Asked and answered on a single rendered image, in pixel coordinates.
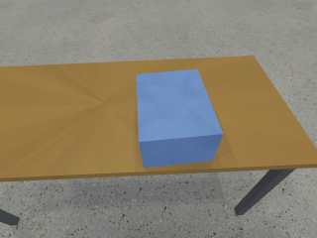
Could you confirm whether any carton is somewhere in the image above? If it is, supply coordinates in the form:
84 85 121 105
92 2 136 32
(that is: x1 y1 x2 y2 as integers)
136 69 223 168

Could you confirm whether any table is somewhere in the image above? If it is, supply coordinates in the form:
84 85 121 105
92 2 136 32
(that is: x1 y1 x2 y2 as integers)
0 56 317 226

